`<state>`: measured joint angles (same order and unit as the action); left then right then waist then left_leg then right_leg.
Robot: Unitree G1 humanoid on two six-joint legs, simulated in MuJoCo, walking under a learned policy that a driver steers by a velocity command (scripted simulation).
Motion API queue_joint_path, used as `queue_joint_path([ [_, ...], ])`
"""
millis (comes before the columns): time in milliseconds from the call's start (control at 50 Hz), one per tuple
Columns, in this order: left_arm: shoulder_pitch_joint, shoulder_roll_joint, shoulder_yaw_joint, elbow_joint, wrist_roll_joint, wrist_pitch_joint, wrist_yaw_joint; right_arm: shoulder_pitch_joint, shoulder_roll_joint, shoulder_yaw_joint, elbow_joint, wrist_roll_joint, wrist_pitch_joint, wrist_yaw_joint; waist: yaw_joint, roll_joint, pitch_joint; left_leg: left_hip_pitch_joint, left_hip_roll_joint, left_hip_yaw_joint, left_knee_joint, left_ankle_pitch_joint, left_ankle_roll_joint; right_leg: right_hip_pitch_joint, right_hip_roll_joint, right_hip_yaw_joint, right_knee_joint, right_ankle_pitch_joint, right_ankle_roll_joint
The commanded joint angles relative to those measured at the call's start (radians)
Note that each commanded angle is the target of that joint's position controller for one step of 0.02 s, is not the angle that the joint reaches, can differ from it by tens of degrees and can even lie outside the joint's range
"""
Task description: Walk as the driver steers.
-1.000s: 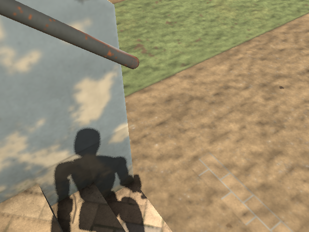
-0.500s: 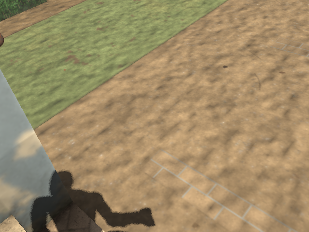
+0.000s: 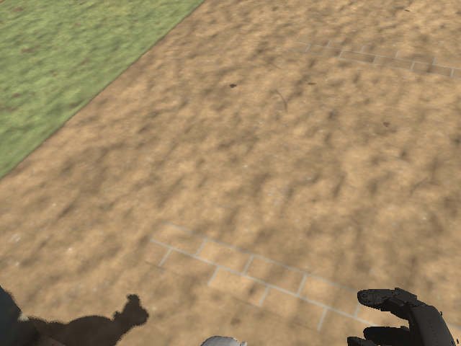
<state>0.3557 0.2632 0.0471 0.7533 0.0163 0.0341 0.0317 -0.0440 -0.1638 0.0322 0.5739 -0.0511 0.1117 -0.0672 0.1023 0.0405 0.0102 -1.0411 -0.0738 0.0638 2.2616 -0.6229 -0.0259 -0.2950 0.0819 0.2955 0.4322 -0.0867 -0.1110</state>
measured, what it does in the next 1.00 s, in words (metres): steps on the spot, turning right: left foot 0.21 m higher, then right foot 0.21 m lower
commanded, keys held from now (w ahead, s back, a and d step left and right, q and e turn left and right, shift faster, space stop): e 0.56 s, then no key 0.44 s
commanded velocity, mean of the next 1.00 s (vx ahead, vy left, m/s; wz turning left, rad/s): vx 0.00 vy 0.00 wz -0.45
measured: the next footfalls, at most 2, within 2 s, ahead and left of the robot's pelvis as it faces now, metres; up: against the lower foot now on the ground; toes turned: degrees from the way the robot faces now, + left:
left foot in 0.10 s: +0.00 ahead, +0.13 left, +0.21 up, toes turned -2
right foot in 0.80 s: +0.10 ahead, -0.18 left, +0.00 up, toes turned -23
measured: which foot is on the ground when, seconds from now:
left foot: up 0.00-0.08, down 0.10-0.80, up 0.82-1.00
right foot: down 0.00-0.10, up 0.12-0.78, down 0.80-1.00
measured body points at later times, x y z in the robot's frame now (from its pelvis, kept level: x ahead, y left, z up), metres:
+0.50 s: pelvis -0.02 +0.04 +0.13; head +0.00 +0.07 +0.58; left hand +0.26 +0.22 +0.04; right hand -0.01 -0.23 +0.03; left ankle -0.04 +0.13 -0.53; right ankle +0.02 -0.11 -0.42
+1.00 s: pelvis +0.03 -0.09 -0.02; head +0.01 -0.13 +0.43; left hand +0.12 +0.14 -0.15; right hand +0.00 -0.34 -0.18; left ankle +0.11 +0.04 -0.45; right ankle +0.06 -0.16 -0.74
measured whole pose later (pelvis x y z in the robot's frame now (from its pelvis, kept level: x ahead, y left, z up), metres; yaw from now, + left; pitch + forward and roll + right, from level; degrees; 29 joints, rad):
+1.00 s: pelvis +0.03 -0.09 -0.02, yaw -25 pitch -2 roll +2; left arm 0.39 0.19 -0.04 0.96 0.00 0.02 0.03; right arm 0.24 -0.21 -0.04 0.84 -0.02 0.09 -0.05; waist 0.01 0.05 0.03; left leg -0.98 -0.08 -0.07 2.09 -0.35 -0.04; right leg -0.39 0.08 0.00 0.69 -0.27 -0.09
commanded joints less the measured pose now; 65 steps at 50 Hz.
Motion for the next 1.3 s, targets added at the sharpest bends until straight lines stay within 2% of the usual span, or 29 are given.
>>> queue_joint_path([
  [20, -0.051, 0.177, 0.047, -0.082, -0.014, -0.004, 0.004, -0.101, -0.029, 0.008, -0.147, 0.010, -0.028, 0.021, -0.033, -0.207, -0.071, 0.155, 0.040, 0.008, -0.222, -0.016, 0.024, 0.032, -0.201, 0.163, -0.268, -0.089, -0.186],
  [60, -0.191, 0.217, 0.063, -0.120, -0.053, -0.003, -0.002, 0.052, -0.058, 0.010, -0.138, 0.030, -0.034, 0.046, -0.129, -0.262, -0.082, 0.724, 0.029, 0.036, -0.538, -0.071, 0.092, -0.325, -0.176, 0.054, -0.430, -0.128, -0.114],
  [80, -0.257, 0.236, 0.078, -0.149, -0.074, -0.008, -0.001, 0.279, -0.094, -0.005, -0.087, 0.028, -0.032, 0.063, -0.228, -0.309, -0.083, 1.059, -0.007, 0.007, -0.677, -0.177, 0.129, -0.550, -0.165, 0.055, -0.447, -0.233, -0.083],
  [100, -0.336, 0.201, 0.082, -0.166, -0.059, -0.019, 0.008, 0.634, -0.191, -0.048, 0.016, 0.017, -0.031, 0.072, -0.405, -0.094, -0.032, 1.239, 0.006, -0.157, -0.928, -0.378, 0.166, -0.736, -0.109, 0.047, -0.105, -0.464, -0.032],
  [120, -0.375, 0.060, 0.056, -0.219, -0.007, -0.042, -0.011, 0.833, -0.239, -0.059, 0.072, 0.047, -0.047, 0.070, -0.432, 0.237, 0.102, 1.185, 0.233, -0.712, -1.290, -0.430, 0.162, -1.009, -0.007, 0.146, 0.496, -0.793, 0.010],
  [140, -0.479, 0.076, 0.067, -0.283, 0.039, -0.081, -0.040, 0.816, -0.293, -0.065, 0.096, 0.073, -0.064, 0.037, -0.406, 0.270, 0.163, 1.059, 0.409, -1.157, -1.665, 0.029, 0.129, -1.246, 0.123, 0.306, 0.627, -0.740, 0.044],
  [160, -0.465, 0.072, 0.065, -0.283, 0.028, -0.106, -0.040, 0.608, -0.289, -0.057, 0.080, 0.038, -0.079, 0.007, -0.294, 0.197, 0.213, 0.885, 0.444, -1.268, -1.809, 0.073, 0.161, -1.243, 0.151, 0.349, 0.673, -0.610, 0.088],
  [200, -0.319, 0.050, 0.058, -0.230, 0.022, -0.070, -0.016, 0.184, -0.197, -0.040, 0.047, -0.007, -0.086, 0.031, -0.029, 0.255, 0.129, 0.514, 0.366, -0.871, -1.673, 0.035, 0.175, -0.924, 0.175, 0.166, 1.012, -0.307, 0.149],
  [240, -0.221, 0.058, 0.058, -0.166, 0.012, 0.009, 0.000, -0.022, -0.065, -0.006, 0.006, 0.016, -0.076, 0.051, 0.104, 0.174, 0.052, 0.147, 0.305, -0.445, -1.538, 0.015, 0.130, -0.606, 0.170, -0.033, 1.311, 0.003, 0.169],
  [260, -0.204, 0.056, 0.052, -0.157, 0.010, 0.043, -0.002, -0.058, -0.058, -0.003, -0.009, 0.031, -0.073, 0.053, 0.130, 0.142, 0.025, 0.096, 0.295, -0.349, -1.532, -0.022, 0.119, -0.543, 0.165, -0.105, 1.401, 0.083, 0.178],
  [340, -0.284, 0.047, 0.028, -0.158, 0.004, 0.067, -0.026, 0.227, -0.179, -0.042, 0.060, 0.042, -0.087, 0.042, 0.004, -0.043, 0.018, 0.414, 0.277, -0.187, -1.434, 0.158, 0.114, -0.658, 0.105, -0.193, 1.388, 0.165, 0.161],
  [440, -0.425, 0.043, 0.037, -0.173, 0.032, 0.050, -0.013, 0.525, -0.207, -0.063, 0.138, 0.007, -0.109, 0.033, -0.180, 0.091, -0.035, 0.911, 0.321, -0.117, -1.373, 0.543, 0.102, -0.863, 0.044, -0.191, 1.175, 0.058, 0.169],
  [520, -0.541, 0.043, 0.037, -0.219, 0.038, 0.027, -0.006, 0.556, -0.221, -0.076, 0.144, -0.007, -0.126, 0.022, -0.233, 0.111, -0.049, 1.007, 0.411, -0.169, -1.354, 0.584, 0.147, -0.960, -0.007, -0.156, 1.034, 0.073, 0.166],
  [580, -0.564, 0.054, 0.042, -0.231, 0.034, 0.018, -0.006, 0.529, -0.228, -0.079, 0.141, 0.001, -0.138, 0.024, -0.223, 0.091, -0.029, 0.938, 0.486, -0.226, -1.372, 0.566, 0.177, -0.943, -0.039, -0.133, 0.994, 0.086, 0.152],
  [640, -0.564, 0.027, 0.021, -0.239, 0.004, -0.001, -0.047, 0.436, -0.200, -0.073, 0.132, 0.015, -0.134, -0.003, -0.177, -0.033, 0.038, 0.651, 0.475, -0.155, -1.417, 0.038, 0.131, -0.594, -0.066, -0.194, 0.493, 0.475, 0.141],
  [680, -0.470, -0.013, 0.003, -0.171, -0.044, -0.012, -0.085, 0.404, -0.217, -0.082, 0.153, 0.039, -0.126, 0.004, -0.159, -0.002, 0.066, 0.477, 0.457, -0.064, -1.457, -0.129, 0.138, -0.235, -0.097, -0.296, 0.221, 0.556, 0.119],
  [700, -0.438, 0.002, 0.011, -0.139, -0.053, -0.013, -0.095, 0.435, -0.227, -0.087, 0.178, 0.045, -0.117, 0.009, -0.170, 0.027, 0.098, 0.474, 0.466, -0.051, -1.444, -0.081, 0.151, -0.176, -0.108, -0.308, 0.172, 0.495, 0.107],
  [720, -0.376, 0.015, 0.021, -0.116, -0.026, -0.002, -0.086, 0.387, -0.270, -0.100, 0.187, 0.050, -0.118, 0.023, -0.129, 0.101, 0.052, 0.352, 0.489, -0.042, -1.357, 0.042, 0.144, 0.000, -0.084, -0.366, 0.383, 0.523, 0.105],
  [740, -0.246, 0.050, 0.026, -0.075, -0.038, 0.000, -0.070, 0.307, -0.276, -0.104, 0.171, 0.034, -0.122, 0.043, -0.043, 0.111, 0.031, 0.409, 0.464, 0.025, -1.218, 0.151, 0.120, 0.015, -0.114, -0.347, 0.333, 0.514, 0.083],
  [760, -0.162, 0.075, 0.028, -0.006, -0.065, -0.016, -0.079, 0.376, -0.245, -0.110, 0.192, 0.010, -0.095, 0.040, -0.052, 0.022, 0.067, 0.625, 0.396, 0.091, -1.090, 0.127, 0.129, -0.054, -0.155, -0.291, -0.107, 0.380, 0.068],
  [800, 0.121, 0.081, 0.053, 0.147, -0.018, -0.033, -0.079, 0.494, -0.229, -0.122, 0.280, 0.018, -0.075, 0.016, 0.043, -0.100, -0.051, 0.439, 0.253, 0.123, -0.564, -0.010, 0.151, 0.465, -0.156, -0.207, -0.139, 0.317, 0.062],
  [820, 0.168, 0.121, 0.034, 0.163, 0.002, -0.043, -0.082, 0.454, -0.129, -0.109, 0.267, 0.027, -0.067, 0.028, 0.034, -0.237, -0.006, 0.203, 0.114, 0.162, -0.124, -0.338, 0.125, 0.484, -0.175, -0.202, 0.098, 0.697, 0.098],
  [840, 0.123, 0.193, 0.006, 0.143, -0.020, -0.037, -0.090, 0.510, -0.037, -0.088, 0.194, 0.048, -0.043, 0.039, -0.123, -0.320, -0.048, -0.049, 0.099, 0.057, -0.022, -0.347, 0.115, 0.569, -0.259, -0.144, 0.340, 1.179, 0.174],
  [860, 0.124, 0.219, 0.030, 0.128, -0.066, -0.027, -0.079, 0.498, -0.087, -0.090, 0.177, 0.048, -0.045, 0.032, -0.077, -0.291, -0.145, -0.098, 0.096, -0.033, -0.051, -0.185, 0.098, 0.507, -0.327, -0.045, 0.252, 0.872, 0.173],
  [880, 0.072, 0.258, 0.038, 0.112, -0.052, -0.022, -0.046, 0.454, -0.054, -0.080, 0.160, 0.046, -0.045, 0.022, -0.087, -0.292, -0.185, -0.161, 0.082, -0.069, -0.010, -0.026, 0.078, 0.416, -0.410, 0.149, 0.071, 0.300, 0.113],
  [920, -0.062, 0.157, -0.014, 0.077, -0.030, -0.031, 0.011, 0.334, -0.107, -0.091, 0.188, 0.012, -0.041, 0.009, -0.094, -0.253, -0.102, -0.171, 0.065, -0.142, -0.029, 0.178, 0.027, 0.201, -0.418, 0.274, -0.118, -0.277, 0.114],
  [960, -0.118, 0.045, -0.081, 0.091, -0.012, -0.034, 0.014, 0.285, -0.127, -0.088, 0.205, 0.035, -0.028, 0.009, -0.142, -0.075, -0.011, -0.074, 0.041, -0.243, -0.222, 0.409, -0.027, -0.044, -0.327, 0.131, -0.056, -0.284, 0.145],
  [1060, 0.047, 0.025, -0.128, 0.164, -0.027, -0.053, 0.021, 0.159, -0.019, -0.039, 0.166, 0.046, -0.013, 0.010, -0.082, -0.098, 0.028, -0.193, -0.115, -0.269, -0.201, 0.361, -0.090, -0.067, -0.264, 0.075, 0.015, -0.149, 0.077],
  [1300, 0.174, -0.023, -0.135, 0.161, -0.009, -0.047, 0.025, 0.041, -0.006, -0.035, 0.137, 0.043, 0.010, 0.031, -0.018, -0.109, 0.031, -0.120, -0.111, -0.260, -0.496, 0.361, -0.101, 0.119, -0.224, 0.104, 0.006, -0.157, 0.048],
])
Velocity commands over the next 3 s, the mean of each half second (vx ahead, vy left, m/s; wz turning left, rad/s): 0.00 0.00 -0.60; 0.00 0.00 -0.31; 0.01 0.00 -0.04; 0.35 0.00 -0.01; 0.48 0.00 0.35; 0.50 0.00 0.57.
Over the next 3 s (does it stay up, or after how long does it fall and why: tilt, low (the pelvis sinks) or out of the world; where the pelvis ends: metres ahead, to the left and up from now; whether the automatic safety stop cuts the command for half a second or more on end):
stays up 0.83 -0.47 -0.23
